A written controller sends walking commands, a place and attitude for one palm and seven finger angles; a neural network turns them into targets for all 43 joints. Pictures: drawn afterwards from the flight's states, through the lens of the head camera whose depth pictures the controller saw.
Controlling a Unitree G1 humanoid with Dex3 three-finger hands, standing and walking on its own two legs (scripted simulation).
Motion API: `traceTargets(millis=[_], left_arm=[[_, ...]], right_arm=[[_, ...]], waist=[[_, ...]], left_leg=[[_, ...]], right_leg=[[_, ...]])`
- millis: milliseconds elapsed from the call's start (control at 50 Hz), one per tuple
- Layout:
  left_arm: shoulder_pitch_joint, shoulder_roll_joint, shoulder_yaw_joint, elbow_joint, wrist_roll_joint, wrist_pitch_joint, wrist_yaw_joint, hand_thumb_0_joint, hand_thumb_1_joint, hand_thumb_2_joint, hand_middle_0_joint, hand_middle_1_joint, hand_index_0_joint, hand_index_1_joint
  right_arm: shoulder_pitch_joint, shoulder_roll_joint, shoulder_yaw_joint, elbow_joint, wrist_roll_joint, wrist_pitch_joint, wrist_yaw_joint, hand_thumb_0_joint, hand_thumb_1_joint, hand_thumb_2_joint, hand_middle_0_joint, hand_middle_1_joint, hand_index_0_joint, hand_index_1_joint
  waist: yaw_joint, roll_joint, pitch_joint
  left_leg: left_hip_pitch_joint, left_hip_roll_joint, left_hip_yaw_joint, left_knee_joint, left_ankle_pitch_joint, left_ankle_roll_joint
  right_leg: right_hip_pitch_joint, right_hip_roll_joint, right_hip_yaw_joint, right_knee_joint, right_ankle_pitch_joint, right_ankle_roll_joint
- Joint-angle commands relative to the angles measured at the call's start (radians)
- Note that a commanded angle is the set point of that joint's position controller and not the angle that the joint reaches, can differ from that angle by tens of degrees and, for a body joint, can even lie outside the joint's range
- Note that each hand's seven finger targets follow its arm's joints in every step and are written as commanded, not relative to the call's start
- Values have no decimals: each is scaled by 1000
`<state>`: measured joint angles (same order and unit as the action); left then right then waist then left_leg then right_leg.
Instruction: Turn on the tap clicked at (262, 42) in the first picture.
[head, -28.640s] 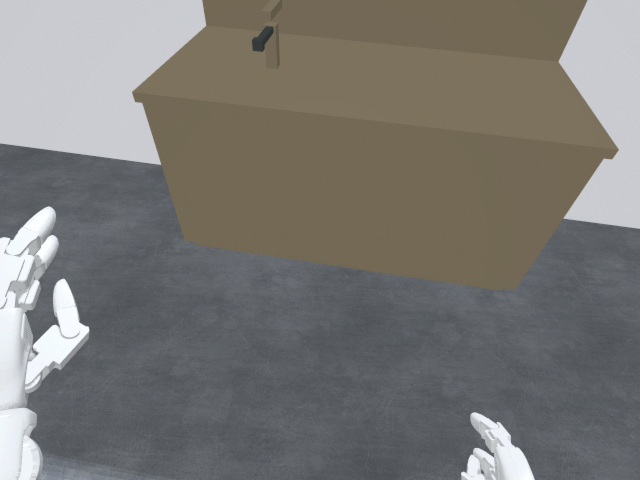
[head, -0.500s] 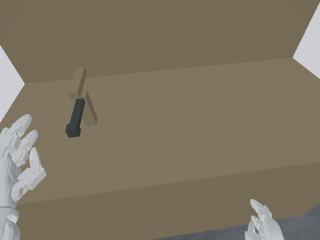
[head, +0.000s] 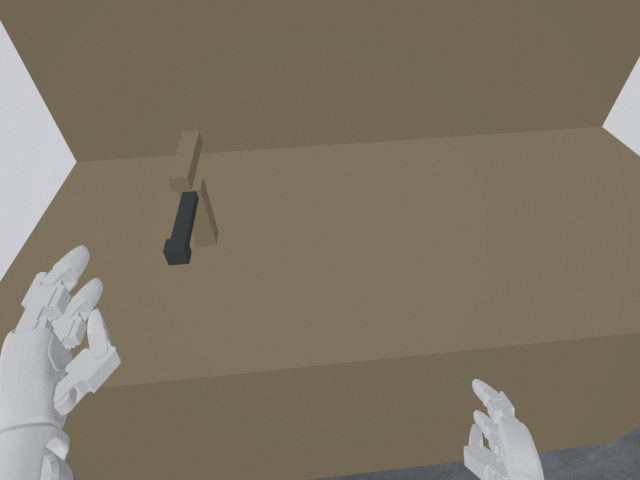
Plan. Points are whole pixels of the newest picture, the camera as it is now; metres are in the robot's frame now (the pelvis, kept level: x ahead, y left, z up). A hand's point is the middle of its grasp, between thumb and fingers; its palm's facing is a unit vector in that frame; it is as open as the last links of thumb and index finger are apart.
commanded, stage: turn the palm inward beside the body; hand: left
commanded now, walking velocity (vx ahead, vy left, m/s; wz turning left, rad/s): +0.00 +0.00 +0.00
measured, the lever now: (177, 251) +0.37 +0.26 +0.09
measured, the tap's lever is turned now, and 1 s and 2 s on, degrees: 0 0 0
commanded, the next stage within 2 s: reach beside the lever's end, fingers flat in 0.66 s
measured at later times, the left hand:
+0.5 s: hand (134, 343) +0.19 +0.21 +0.15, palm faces +0.40 -0.90 -0.15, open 7.4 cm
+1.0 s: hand (146, 332) +0.21 +0.21 +0.14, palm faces +0.44 -0.89 -0.15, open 7.4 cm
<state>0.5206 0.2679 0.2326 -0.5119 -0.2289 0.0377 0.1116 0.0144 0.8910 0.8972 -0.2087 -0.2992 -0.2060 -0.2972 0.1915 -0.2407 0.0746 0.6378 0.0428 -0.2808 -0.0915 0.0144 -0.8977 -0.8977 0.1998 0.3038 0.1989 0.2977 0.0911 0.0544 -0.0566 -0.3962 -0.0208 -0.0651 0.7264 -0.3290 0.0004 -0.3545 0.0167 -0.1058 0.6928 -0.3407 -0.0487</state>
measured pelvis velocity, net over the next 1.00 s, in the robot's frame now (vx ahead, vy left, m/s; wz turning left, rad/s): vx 0.01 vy -0.03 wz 0.01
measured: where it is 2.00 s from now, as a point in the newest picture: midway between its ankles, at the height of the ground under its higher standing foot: outside the picture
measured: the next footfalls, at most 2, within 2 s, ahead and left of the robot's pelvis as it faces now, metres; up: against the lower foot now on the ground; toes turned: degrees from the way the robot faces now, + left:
none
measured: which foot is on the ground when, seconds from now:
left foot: down 0.00-1.00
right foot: down 0.00-1.00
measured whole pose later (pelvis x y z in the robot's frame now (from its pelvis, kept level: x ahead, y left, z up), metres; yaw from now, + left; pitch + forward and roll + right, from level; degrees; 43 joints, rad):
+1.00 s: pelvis +0.01 -0.03 +0.00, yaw +1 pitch +0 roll +0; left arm 0.43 0.26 0.25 -0.41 -0.26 0.10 0.12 0.01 0.89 0.90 -0.21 -0.30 -0.21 -0.30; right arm 0.20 -0.26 0.06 0.66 0.05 -0.28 -0.12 0.01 -0.90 -0.90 0.20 0.30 0.20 0.30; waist 0.08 0.08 -0.05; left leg -0.37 0.01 -0.10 0.69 -0.33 -0.03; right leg -0.32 0.05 -0.13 0.65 -0.35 -0.09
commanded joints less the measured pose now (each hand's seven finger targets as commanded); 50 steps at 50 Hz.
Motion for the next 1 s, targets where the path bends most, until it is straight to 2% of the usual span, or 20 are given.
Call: traceTargets(millis=[0, 20, 40, 60, 140, 160, 280, 340, 360, 380, 440, 460, 520, 580, 740, 760, 840, 880, 940, 980], left_arm=[[-63, 130, 73, -245, -1, -66, 14, 0, 900, 900, -200, -300, -200, -300], [-55, 132, 78, -248, -6, -63, 14, 0, 900, 900, -200, -300, -200, -300], [-36, 146, 95, -244, -2, -56, 18, 0, 900, 900, -200, -300, -200, -300], [-49, 122, 75, -262, -3, -54, 20, 0, 900, 900, -200, -300, -200, -300], [-49, 146, 108, -256, -10, -39, 29, 0, 900, 900, -200, -300, -200, -300], [-59, 116, 81, -266, -13, -35, 28, 0, 900, 900, -200, -300, -200, -300], [-56, 117, 79, -252, -25, -4, 17, 0, 900, 900, -200, -300, -200, -300], [-41, 142, 108, -251, -22, 0, 19, 0, 900, 900, -200, -300, -200, -300], [-48, 109, 80, -251, -26, -2, 16, 0, 900, 900, -200, -300, -200, -300], [-46, 116, 86, -243, -28, -4, 14, 0, 900, 900, -200, -300, -200, -300], [-50, 137, 103, -250, -23, -8, 17, 0, 900, 900, -200, -300, -200, -300], [-57, 111, 78, -250, -21, -11, 18, 0, 900, 900, -200, -300, -200, -300], [-46, 119, 87, -241, -31, -16, 14, 0, 900, 900, -200, -300, -200, -300], [-54, 115, 79, -240, -26, -18, 12, 0, 900, 900, -200, -300, -200, -300], [-43, 137, 104, -228, -29, -16, 15, 0, 900, 900, -200, -300, -200, -300], [-57, 117, 87, -210, -28, -14, 13, 0, 900, 900, -200, -300, -200, -300], [-129, 157, 124, -159, -32, -14, 19, 0, 900, 900, -200, -300, -200, -300], [-189, 144, 108, -136, -36, -12, 20, 0, 900, 900, -200, -300, -200, -300], [-234, 184, 136, -111, -31, -17, 23, 0, 900, 900, -200, -300, -200, -300], [-234, 161, 113, -105, -30, -24, 18, 0, 900, 900, -200, -300, -200, -300]], right_arm=[[-140, -111, -49, -175, 3, -73, -15, 0, -900, -900, 200, 300, 200, 300], [-135, -113, -50, -178, 1, -73, -16, 0, -900, -900, 200, 300, 200, 300], [-144, -111, -51, -174, 4, -74, -17, 0, -900, -900, 200, 300, 200, 300], [-140, -109, -50, -179, 4, -72, -16, 0, -900, -900, 200, 300, 200, 300], [-133, -112, -50, -171, 4, -73, -20, 0, -900, -900, 200, 300, 200, 300], [-133, -110, -50, -177, 4, -71, -19, 0, -900, -900, 200, 300, 200, 300], [-124, -115, -51, -174, 7, -76, -25, 0, -900, -900, 200, 300, 200, 300], [-127, -113, -52, -167, 6, -77, -25, 0, -900, -900, 200, 300, 200, 300], [-121, -110, -51, -171, 7, -75, -24, 0, -900, -900, 200, 300, 200, 300], [-119, -113, -53, -170, 7, -76, -23, 0, -900, -900, 200, 300, 200, 300], [-123, -112, -54, -164, 9, -76, -25, 0, -900, -900, 200, 300, 200, 300], [-117, -109, -52, -168, 9, -74, -23, 0, -900, -900, 200, 300, 200, 300], [-115, -115, -58, -171, 5, -78, -24, 0, -900, -900, 200, 300, 200, 300], [-112, -113, -58, -170, 9, -76, -23, 0, -900, -900, 200, 300, 200, 300], [-120, -111, -59, -166, 10, -75, -26, 0, -900, -900, 200, 300, 200, 300], [-112, -111, -58, -165, 12, -71, -26, 0, -900, -900, 200, 300, 200, 300], [-122, -114, -60, -153, 14, -68, -33, 0, -900, -900, 200, 300, 200, 300], [-130, -113, -60, -152, 15, -65, -37, 0, -900, -900, 200, 300, 200, 300], [-144, -113, -62, -140, 16, -66, -40, 0, -900, -900, 200, 300, 200, 300], [-139, -113, -62, -143, 13, -66, -36, 0, -900, -900, 200, 300, 200, 300]], waist=[[-8, 10, -39], [-6, -11, -48], [-1, -4, -39], [-5, 17, -50], [2, 3, -54], [-5, 5, -63], [-4, -26, -62], [5, -19, -66], [-3, -25, -67], [-3, -36, -65], [1, -6, -66], [-6, -7, -56], [-4, -46, -76], [-6, -17, -67], [-1, -40, -52], [-7, -45, -49], [-13, -51, -18], [-23, -48, -19], [-20, -20, -42], [-21, -9, -70]], left_leg=[[31, 21, -28, -147, 3, 27], [31, 22, -31, -146, 15, 28], [32, 21, -28, -146, 18, 27], [39, 21, -27, -144, 31, 25], [43, 22, -33, -146, 66, 20], [50, 22, -32, -144, 72, 20], [54, 22, -30, -143, 97, 24], [60, 18, -25, -136, 125, 26], [62, 18, -21, -135, 127, 26], [61, 21, -21, -130, 134, 28], [67, 17, -18, -127, 145, 27], [67, 17, -16, -128, 139, 27], [66, 17, -11, -117, 161, 34], [66, 15, -7, -115, 154, 33], [64, 13, -6, -109, 159, 37], [56, 14, -4, -111, 144, 37], [40, 11, -8, -111, 105, 38], [33, 11, -7, -107, 77, 38], [36, 11, -8, -102, 85, 36], [44, 12, -5, -101, 103, 34]], right_leg=[[-31, -34, 34, -146, -16, 30], [-24, -34, 31, -144, -7, 31], [-22, -33, 35, -149, -5, 30], [-24, -35, 31, -143, 10, 28], [-9, -31, 29, -141, 37, 27], [-12, -33, 27, -140, 44, 28], [9, -35, 31, -156, 69, 30], [22, -36, 38, -162, 97, 31], [20, -39, 36, -162, 104, 31], [21, -38, 37, -164, 114, 32], [30, -40, 45, -168, 127, 31], [21, -41, 42, -169, 123, 31], [41, -44, 52, -172, 164, 37], [40, -47, 56, -178, 158, 36], [51, -50, 73, -194, 175, 39], [43, -51, 72, -196, 159, 42], [28, -53, 92, -219, 100, 45], [20, -60, 109, -237, 48, 50], [35, -67, 128, -240, 40, 47], [45, -69, 122, -227, 77, 45]])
